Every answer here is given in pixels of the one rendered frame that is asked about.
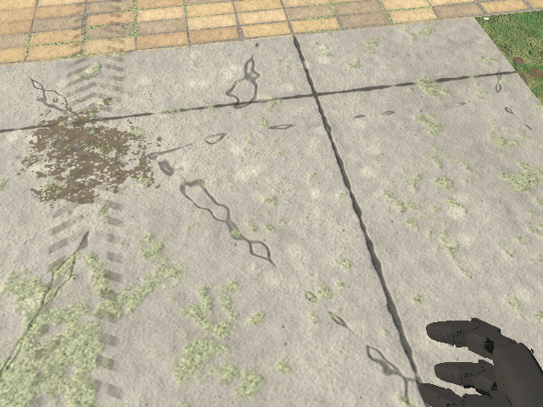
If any right robot hand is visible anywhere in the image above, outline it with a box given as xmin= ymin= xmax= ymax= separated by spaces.
xmin=419 ymin=317 xmax=543 ymax=407

